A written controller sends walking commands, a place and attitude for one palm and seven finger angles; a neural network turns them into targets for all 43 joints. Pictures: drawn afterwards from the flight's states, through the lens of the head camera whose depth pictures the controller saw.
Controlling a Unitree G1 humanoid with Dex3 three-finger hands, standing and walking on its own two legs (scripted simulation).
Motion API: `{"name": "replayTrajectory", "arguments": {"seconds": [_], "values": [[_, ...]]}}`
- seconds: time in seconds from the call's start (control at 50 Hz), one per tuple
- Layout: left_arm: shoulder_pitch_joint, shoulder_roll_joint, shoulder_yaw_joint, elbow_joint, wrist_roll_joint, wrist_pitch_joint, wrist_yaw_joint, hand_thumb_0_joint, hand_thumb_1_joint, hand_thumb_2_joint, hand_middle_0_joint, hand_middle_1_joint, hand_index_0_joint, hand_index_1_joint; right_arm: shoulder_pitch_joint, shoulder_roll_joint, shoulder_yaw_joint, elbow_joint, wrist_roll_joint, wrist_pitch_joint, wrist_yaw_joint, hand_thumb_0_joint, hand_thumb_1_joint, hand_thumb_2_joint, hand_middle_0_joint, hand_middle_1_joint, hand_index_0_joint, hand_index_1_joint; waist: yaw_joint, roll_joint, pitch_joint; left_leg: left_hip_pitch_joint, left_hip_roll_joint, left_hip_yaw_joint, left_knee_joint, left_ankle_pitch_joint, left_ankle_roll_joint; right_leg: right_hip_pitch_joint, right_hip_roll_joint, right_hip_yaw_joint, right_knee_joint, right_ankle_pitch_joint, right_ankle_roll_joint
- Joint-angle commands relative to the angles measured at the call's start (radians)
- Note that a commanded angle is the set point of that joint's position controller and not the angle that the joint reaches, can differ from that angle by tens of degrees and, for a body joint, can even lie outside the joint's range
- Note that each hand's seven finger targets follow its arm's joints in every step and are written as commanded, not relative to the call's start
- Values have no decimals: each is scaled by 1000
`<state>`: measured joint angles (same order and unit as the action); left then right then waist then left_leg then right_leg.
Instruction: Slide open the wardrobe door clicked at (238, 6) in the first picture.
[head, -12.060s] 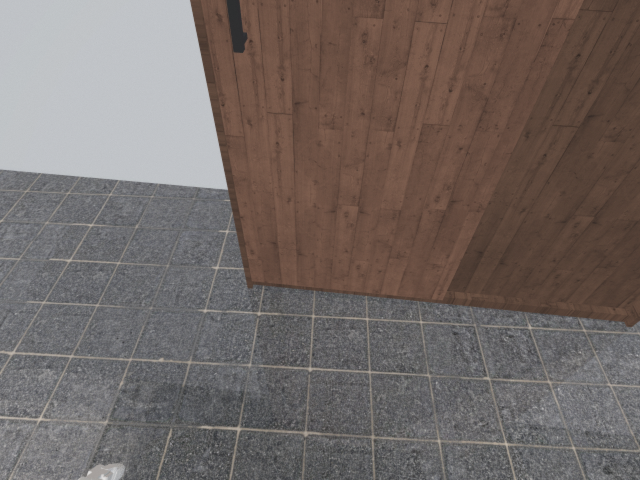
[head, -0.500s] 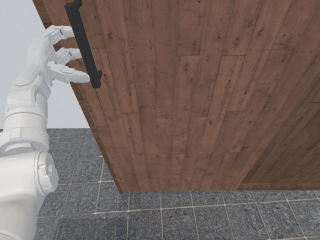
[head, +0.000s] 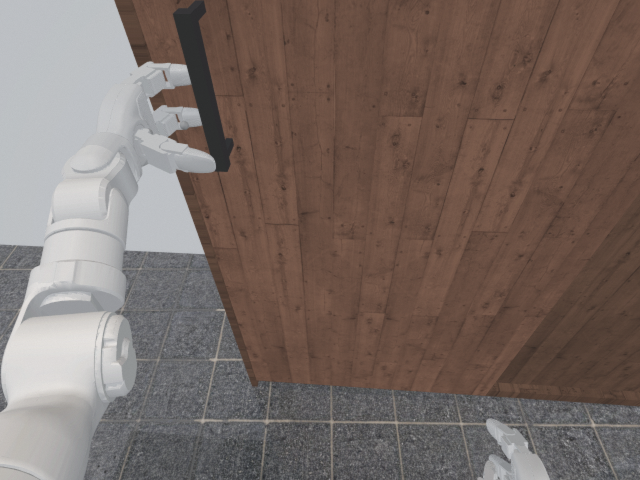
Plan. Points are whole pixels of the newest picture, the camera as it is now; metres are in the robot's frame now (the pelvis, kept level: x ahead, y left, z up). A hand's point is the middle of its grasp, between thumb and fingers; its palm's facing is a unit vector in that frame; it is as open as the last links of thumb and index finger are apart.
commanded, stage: slide the fingers in behind the handle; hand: left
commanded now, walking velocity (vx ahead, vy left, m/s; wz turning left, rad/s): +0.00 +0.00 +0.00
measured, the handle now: (210, 93) +0.52 +0.17 +0.25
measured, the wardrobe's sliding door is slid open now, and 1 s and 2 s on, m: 0.00 0.00 0.00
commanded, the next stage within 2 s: grip the handle and tug to test in 1.24 s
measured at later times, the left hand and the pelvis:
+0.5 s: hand (205, 121) +0.46 +0.16 +0.24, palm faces -0.02 -1.00 -0.01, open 14.0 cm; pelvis +0.01 +0.00 +0.00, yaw -2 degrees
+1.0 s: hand (215, 119) +0.46 +0.15 +0.24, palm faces -0.02 -1.00 -0.02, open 14.0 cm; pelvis +0.01 +0.00 +0.00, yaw -1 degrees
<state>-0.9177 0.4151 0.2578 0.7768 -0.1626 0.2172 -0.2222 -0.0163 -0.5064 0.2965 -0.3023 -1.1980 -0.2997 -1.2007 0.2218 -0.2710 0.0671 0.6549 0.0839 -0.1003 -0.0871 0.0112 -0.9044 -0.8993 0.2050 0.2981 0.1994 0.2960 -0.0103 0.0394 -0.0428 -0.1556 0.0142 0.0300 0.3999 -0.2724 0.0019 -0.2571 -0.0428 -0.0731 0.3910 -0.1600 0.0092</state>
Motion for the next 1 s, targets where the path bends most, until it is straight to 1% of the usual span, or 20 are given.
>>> {"name": "replayTrajectory", "arguments": {"seconds": [0.0, 0.06, 0.08, 0.12, 0.18, 0.22, 0.26, 0.3, 0.36, 0.38, 0.42, 0.46, 0.54, 0.66, 0.72, 0.76, 0.82, 0.84, 0.88, 0.98], "values": [[-596, 214, 27, -167, -6, -96, 6, 0, -500, 300, -300, -1200, -300, -1200, 2, -125, -44, -99, -8, -36, -14, 0, -900, -900, 200, 300, 200, 300, -42, -30, -286, 26, -11, -26, -36, 259, 25, 152, 24, 33, -6, 239, -42], [-580, 235, 47, -189, -6, -123, -3, 0, -500, 300, -300, -1200, -300, -1200, 2, -124, -46, -111, -9, -36, -10, 0, -900, -900, 200, 300, 200, 300, -27, -20, -332, 36, -9, -22, -32, 301, 26, 192, 24, 38, 5, 287, -46], [-555, 231, 53, -175, -9, -122, -9, 0, -500, 300, -300, -1200, -300, -1200, 2, -121, -47, -112, -8, -37, -9, 0, -900, -900, 200, 300, 200, 300, -20, -11, -333, 35, -10, -18, -29, 307, 26, 194, 25, 39, 7, 298, -47], [-511, 251, 73, -153, -15, -123, -14, 0, -500, 300, -300, -1200, -300, -1200, 8, -128, -51, -112, -8, -32, -7, 0, -900, -900, 200, 300, 200, 300, -12, -61, -321, 15, -7, -19, -33, 307, 28, 209, 25, 33, 5, 298, -45], [-530, 243, 64, -154, -9, -111, -13, 0, -500, 300, -300, -1200, -300, -1200, 14, -129, -52, -109, -4, -29, -6, 0, -900, -900, 200, 300, 200, 300, -22, -30, -289, 1, -5, -14, -38, 281, 28, 182, 26, 36, 1, 276, -43], [-518, 285, 102, -191, -5, -119, 0, 0, -500, 300, -300, -1200, -300, -1200, 15, -132, -57, -118, -8, -30, -3, 0, -900, -900, 200, 300, 200, 300, -5, -35, -323, 9, -6, -15, -39, 296, 29, 212, 26, 35, 2, 280, -45], [-537, 269, 90, -239, -7, -123, 1, 0, -500, 300, -300, -1200, -300, -1200, 15, -127, -58, -121, -8, -35, -3, 0, -900, -900, 200, 300, 200, 300, -11, -13, -352, 25, -6, -9, -34, 321, 30, 224, 28, 39, 6, 312, -44], [-525, 258, 87, -232, -10, -118, 2, 0, -500, 300, -300, -1200, -300, -1200, 25, -130, -61, -113, -7, -36, -3, 0, -900, -900, 200, 300, 200, 300, -15, -49, -332, 20, -3, -10, -37, 321, 30, 216, 33, 33, 4, 312, -43], [-535, 212, 53, -270, -13, -111, 7, 0, -500, 300, -300, -1200, -300, -1200, 18, -126, -61, -114, -7, -41, -1, 0, -900, -900, 200, 300, 200, 300, -15, 26, -333, 45, -6, -11, -35, 329, 26, 196, 34, 33, 3, 300, -47], [-510, 229, 77, -237, -14, -102, 11, 0, -500, 300, -300, -1200, -300, -1200, 26, -129, -63, -104, -10, -41, -1, 0, -900, -900, 200, 300, 200, 300, -14, -20, -320, 33, -4, -12, -34, 331, 27, 198, 37, 30, 3, 306, -46], [-480, 281, 116, -224, -10, -93, 19, 0, -500, 300, -300, -1200, -300, -1200, 28, -138, -66, -105, -11, -33, -2, 0, -900, -900, 200, 300, 200, 300, 1, -39, -326, 12, -5, -6, -41, 320, 29, 223, 33, 31, 0, 299, -45], [-525, 219, 64, -259, -5, -92, 24, 0, -500, 300, -300, -1200, -300, -1200, 21, -129, -64, -108, -11, -36, 0, 0, -900, -900, 200, 300, 200, 300, -16, -14, -315, 24, -5, -7, -40, 324, 29, 201, 33, 31, 2, 303, -44], [-519, 251, 90, -267, -3, -90, 30, 0, -500, 300, -300, -1200, -300, -1200, 21, -132, -66, -111, -12, -30, -1, 0, -900, -900, 200, 300, 200, 300, -12, -22, -337, 26, -6, -3, -35, 334, 30, 220, 32, 35, 4, 323, -43], [-536, 174, 36, -274, -10, -80, 35, 0, -500, 300, -300, -1200, -300, -1200, 6, -123, -61, -113, -10, -28, 0, 0, -900, -900, 200, 300, 200, 300, -22, -19, -320, 41, -4, -8, -31, 336, 28, 190, 34, 32, 7, 317, -44], [-520, 184, 47, -267, -8, -77, 46, 0, -500, 300, -300, -1200, -300, -1200, 0, -122, -61, -113, -12, -22, -1, 0, -900, -900, 200, 300, 200, 300, -13, -29, -327, 41, -4, -10, -31, 335, 26, 198, 32, 30, 9, 304, -45], [-558, 115, -5, -292, -7, -76, 50, 0, -500, 300, -300, -1200, -300, -1200, -7, -112, -57, -114, -12, -25, 3, 0, -900, -900, 200, 300, 200, 300, -25, -9, -323, 56, -3, -14, -26, 355, 24, 180, 33, 27, 16, 319, -46], [-519, 176, 53, -243, -6, -65, 64, 0, -500, 300, -300, -1200, -300, -1200, -3, -119, -58, -104, -15, -15, 0, 0, -900, -900, 200, 300, 200, 300, -10, -52, -317, 37, -4, -18, -29, 339, 23, 192, 33, 25, 13, 303, -46], [-551, 164, 42, -267, -7, -67, 66, 0, -500, 300, -300, -1200, -300, -1200, -7, -117, -56, -108, -16, -15, 1, 0, -900, -900, 200, 300, 200, 300, -16, -36, -330, 40, -6, -15, -27, 357, 24, 199, 30, 29, 18, 328, -45], [-514, 172, 59, -302, -1, -71, 71, 0, -500, 300, -300, -1200, -300, -1200, -13, -109, -57, -118, -18, -15, 6, 0, -900, -900, 200, 300, 200, 300, 1, -36, -370, 54, -6, -7, -19, 396, 25, 229, 30, 32, 28, 372, -45], [-475, 122, 26, -314, -5, -53, 64, 0, -500, 300, -300, -1200, -300, -1200, -31, -106, -56, -122, -13, -3, 9, 0, -900, -900, 200, 300, 200, 300, -3, -46, -323, 49, -1, -5, -25, 397, 23, 216, 32, 27, 23, 369, -45]]}}
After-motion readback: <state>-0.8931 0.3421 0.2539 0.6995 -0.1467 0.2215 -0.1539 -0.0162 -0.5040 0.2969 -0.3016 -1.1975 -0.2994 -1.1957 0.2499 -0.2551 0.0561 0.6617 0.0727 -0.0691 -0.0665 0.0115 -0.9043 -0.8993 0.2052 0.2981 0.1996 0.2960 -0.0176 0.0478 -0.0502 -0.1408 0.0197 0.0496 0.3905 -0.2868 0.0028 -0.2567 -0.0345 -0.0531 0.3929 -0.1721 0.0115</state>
